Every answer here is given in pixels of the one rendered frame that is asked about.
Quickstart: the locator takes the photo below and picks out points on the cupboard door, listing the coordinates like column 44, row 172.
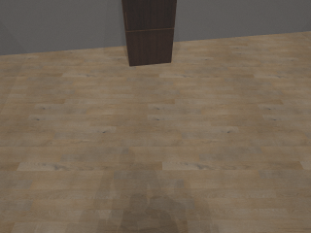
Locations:
column 142, row 14

